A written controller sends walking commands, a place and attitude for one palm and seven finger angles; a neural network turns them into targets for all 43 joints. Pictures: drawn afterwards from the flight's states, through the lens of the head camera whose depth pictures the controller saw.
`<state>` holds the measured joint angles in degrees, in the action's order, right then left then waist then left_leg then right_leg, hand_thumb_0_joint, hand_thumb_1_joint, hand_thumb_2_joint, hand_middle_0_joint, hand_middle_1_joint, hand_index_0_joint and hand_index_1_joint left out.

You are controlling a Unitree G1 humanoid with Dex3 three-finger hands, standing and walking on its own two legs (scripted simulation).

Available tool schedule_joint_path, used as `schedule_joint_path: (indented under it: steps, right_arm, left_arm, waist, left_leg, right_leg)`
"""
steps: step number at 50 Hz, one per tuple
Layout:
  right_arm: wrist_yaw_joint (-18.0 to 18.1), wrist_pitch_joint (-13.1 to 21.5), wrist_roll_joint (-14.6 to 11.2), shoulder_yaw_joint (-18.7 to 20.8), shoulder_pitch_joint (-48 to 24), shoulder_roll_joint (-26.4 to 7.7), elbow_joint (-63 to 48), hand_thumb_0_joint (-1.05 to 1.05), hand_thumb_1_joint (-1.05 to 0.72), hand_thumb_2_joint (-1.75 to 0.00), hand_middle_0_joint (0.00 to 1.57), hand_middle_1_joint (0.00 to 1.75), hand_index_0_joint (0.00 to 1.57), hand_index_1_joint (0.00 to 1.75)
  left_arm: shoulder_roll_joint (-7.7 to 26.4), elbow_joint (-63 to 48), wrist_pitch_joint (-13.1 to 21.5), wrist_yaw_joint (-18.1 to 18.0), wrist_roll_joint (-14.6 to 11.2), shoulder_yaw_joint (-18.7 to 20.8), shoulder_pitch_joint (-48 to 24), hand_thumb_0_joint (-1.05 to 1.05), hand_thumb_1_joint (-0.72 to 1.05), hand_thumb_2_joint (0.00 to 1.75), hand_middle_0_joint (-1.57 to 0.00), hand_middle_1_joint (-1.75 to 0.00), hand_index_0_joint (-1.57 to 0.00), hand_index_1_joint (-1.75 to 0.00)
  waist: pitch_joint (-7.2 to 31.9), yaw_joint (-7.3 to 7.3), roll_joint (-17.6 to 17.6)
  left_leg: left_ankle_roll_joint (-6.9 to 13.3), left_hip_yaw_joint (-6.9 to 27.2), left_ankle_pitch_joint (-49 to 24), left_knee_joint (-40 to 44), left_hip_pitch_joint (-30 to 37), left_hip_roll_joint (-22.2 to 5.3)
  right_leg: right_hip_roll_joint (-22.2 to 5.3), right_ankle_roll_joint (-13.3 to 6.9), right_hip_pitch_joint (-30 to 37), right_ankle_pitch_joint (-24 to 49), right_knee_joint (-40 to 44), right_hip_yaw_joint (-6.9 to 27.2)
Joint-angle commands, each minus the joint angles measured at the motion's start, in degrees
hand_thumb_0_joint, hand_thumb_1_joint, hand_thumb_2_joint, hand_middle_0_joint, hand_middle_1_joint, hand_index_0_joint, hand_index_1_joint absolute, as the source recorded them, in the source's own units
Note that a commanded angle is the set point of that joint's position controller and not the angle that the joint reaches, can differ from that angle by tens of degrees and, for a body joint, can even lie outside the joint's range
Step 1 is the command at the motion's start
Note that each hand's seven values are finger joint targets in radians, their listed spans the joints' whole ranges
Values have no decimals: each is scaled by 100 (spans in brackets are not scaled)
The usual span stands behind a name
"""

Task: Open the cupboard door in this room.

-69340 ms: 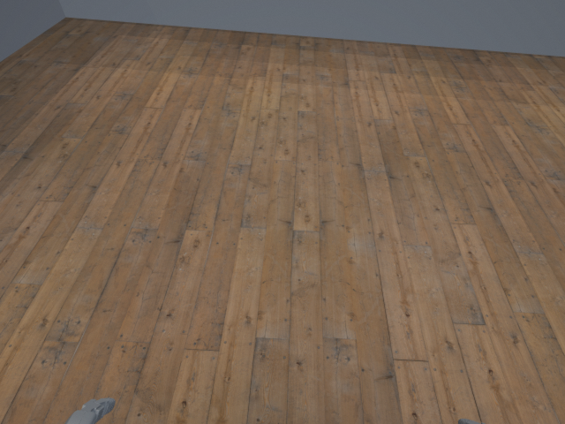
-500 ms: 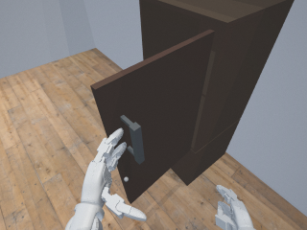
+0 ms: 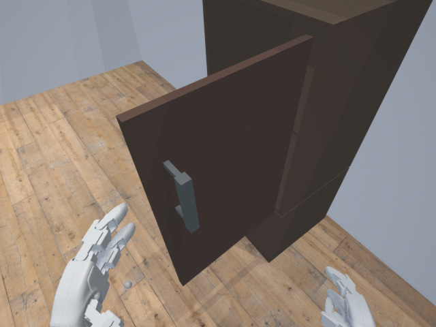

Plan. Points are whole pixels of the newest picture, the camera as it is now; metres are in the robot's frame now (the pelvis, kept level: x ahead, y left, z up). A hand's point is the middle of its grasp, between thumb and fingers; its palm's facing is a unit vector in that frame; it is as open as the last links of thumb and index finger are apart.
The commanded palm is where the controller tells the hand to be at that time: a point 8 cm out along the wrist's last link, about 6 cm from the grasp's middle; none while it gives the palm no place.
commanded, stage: slide the hand sideways off the handle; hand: left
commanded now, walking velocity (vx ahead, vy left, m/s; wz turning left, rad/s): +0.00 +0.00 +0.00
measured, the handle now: (181, 198) +0.30 +0.09 +0.11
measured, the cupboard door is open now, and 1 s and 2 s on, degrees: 93 93 93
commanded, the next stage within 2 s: draw the hand back to the body in 0.06 s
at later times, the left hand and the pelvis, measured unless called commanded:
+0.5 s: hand (102, 272) +0.17 +0.17 +0.12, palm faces +0.00 -1.00 -0.07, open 16.3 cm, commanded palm +0.13 +0.23 +0.13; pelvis +0.00 +0.02 +0.00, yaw +0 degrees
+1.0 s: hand (50, 250) +0.18 +0.24 +0.15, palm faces +0.28 -0.89 -0.36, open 13.4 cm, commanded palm +0.14 +0.29 +0.17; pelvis +0.00 +0.03 +0.03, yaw -1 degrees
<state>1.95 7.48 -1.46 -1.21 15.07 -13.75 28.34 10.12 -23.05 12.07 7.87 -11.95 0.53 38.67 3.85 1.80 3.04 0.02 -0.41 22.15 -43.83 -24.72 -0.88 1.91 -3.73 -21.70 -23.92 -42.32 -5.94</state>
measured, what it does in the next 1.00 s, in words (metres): stands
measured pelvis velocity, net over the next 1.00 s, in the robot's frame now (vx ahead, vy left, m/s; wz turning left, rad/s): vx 0.00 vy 0.03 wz -0.02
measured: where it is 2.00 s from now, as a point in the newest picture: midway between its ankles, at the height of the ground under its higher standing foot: outside the picture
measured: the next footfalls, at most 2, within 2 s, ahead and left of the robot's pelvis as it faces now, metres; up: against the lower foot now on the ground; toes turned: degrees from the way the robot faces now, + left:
none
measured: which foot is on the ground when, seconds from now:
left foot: down 0.00-1.00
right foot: down 0.00-1.00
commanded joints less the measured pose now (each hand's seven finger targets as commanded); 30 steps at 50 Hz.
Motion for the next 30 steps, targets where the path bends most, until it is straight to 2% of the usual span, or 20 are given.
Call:
schedule_joint_path:
  steps: [1,4,5,6,9,10,13,14,15,16,19,21,22,25,28,30]
  right_arm:
    - [105,528,-31,209,-564,-496,-958,0,-90,-90,20,30,20,30]
    - [129,631,-47,196,-589,-505,-957,0,-90,-90,20,30,20,30]
    - [130,666,-55,187,-605,-504,-984,0,-90,-90,20,30,20,30]
    - [134,681,-62,190,-583,-502,-994,0,-90,-90,20,30,20,30]
    - [144,674,-70,190,-615,-499,-1003,0,-90,-90,20,30,20,30]
    - [141,690,-72,185,-630,-489,-1037,0,-90,-90,20,30,20,30]
    - [135,666,-74,184,-652,-436,-1024,0,-90,-90,20,30,20,30]
    - [127,650,-81,149,-687,-412,-1064,0,-90,-90,20,30,20,30]
    - [127,634,-96,154,-681,-404,-1048,0,-90,-90,20,30,20,30]
    - [126,630,-99,128,-708,-409,-1052,0,-90,-90,20,30,20,30]
    - [150,618,-103,112,-739,-458,-1017,0,-90,-90,20,30,20,30]
    - [159,625,-111,94,-729,-471,-1010,0,-90,-90,20,30,20,30]
    - [181,636,-113,103,-696,-489,-991,0,-90,-90,20,30,20,30]
    - [198,679,-120,73,-721,-483,-969,0,-90,-90,20,30,20,30]
    - [232,713,-123,75,-735,-514,-882,0,-90,-90,20,30,20,30]
    - [239,756,-130,60,-765,-510,-872,0,-90,-90,20,30,20,30]
  left_arm:
    - [496,-1290,621,236,-183,363,-350,0,-50,30,-15,-30,-15,-30]
    - [449,-1210,611,259,-211,286,-523,0,-50,30,-15,-30,-15,-30]
    - [325,-1255,578,257,-198,140,-520,0,-50,30,-15,-30,-15,-30]
    - [355,-1213,524,215,-172,143,-548,0,-50,30,-15,-30,-15,-30]
    - [419,-1184,347,88,-116,242,-547,0,-50,30,-15,-30,-15,-30]
    - [437,-1363,305,54,-73,221,-536,0,-50,30,-15,-30,-15,-30]
    - [645,-1511,115,-86,-27,499,-326,0,-50,30,-15,-30,-15,-30]
    - [524,-1594,56,-83,-45,399,-304,0,-50,30,-15,-30,-15,-30]
    - [556,-1601,7,-98,-61,470,-297,0,-50,30,-15,-30,-15,-30]
    - [480,-1636,-42,-85,-91,398,-320,0,-50,30,-15,-30,-15,-30]
    - [555,-1617,-189,-32,-163,510,-405,0,-50,30,-15,-30,-15,-30]
    - [544,-1680,-286,31,-185,497,-485,0,-50,30,-15,-30,-15,-30]
    - [661,-1724,-326,51,-204,611,-568,0,-50,30,-15,-30,-15,-30]
    - [754,-1844,-418,134,-234,702,-618,0,-50,30,-15,-30,-15,-30]
    - [918,-1810,-473,187,-313,944,-760,0,-50,30,-15,-30,-15,-30]
    - [933,-1843,-507,226,-376,1025,-828,0,-43,33,-15,-30,-15,-30]
  waist:
    - [396,-121,-406]
    - [387,-106,-311]
    - [458,-101,-202]
    - [433,-100,-271]
    - [513,-35,-415]
    - [622,7,-225]
    - [787,120,-233]
    - [673,110,-221]
    - [604,103,-261]
    - [473,86,-160]
    - [282,47,-397]
    - [203,36,-210]
    - [295,27,-250]
    - [293,63,-15]
    - [287,73,-170]
    - [306,86,-113]
  left_leg:
    - [189,199,-1023,191,112,179]
    - [194,212,-966,202,117,178]
    - [203,223,-967,237,183,177]
    - [202,241,-926,276,165,158]
    - [206,256,-947,343,159,147]
    - [211,246,-1023,391,258,149]
    - [204,255,-1257,495,383,114]
    - [200,251,-1252,541,369,107]
    - [191,248,-1250,564,389,91]
    - [186,243,-1195,593,379,96]
    - [192,273,-1094,638,343,68]
    - [183,293,-1052,700,423,66]
    - [185,303,-1047,705,469,66]
    - [170,322,-1112,774,590,67]
    - [170,344,-1118,818,637,70]
    - [157,372,-1183,882,721,68]
  right_leg:
    - [-307,389,-61,1555,868,825]
    - [-285,348,-145,1302,829,750]
    - [-248,321,-190,1230,773,662]
    - [-221,313,-240,1147,734,584]
    - [-208,304,-146,1123,715,539]
    - [-202,285,-90,1234,660,496]
    - [-153,249,98,1493,583,370]
    - [-143,254,61,1501,583,331]
    - [-126,258,41,1507,605,311]
    - [-119,258,5,1453,642,304]
    - [-100,274,-5,1313,750,293]
    - [-93,265,-47,1240,788,260]
    - [-95,273,-24,1228,810,270]
    - [-100,250,42,1254,854,248]
    - [-85,249,137,1246,956,250]
    - [-79,249,177,1327,960,218]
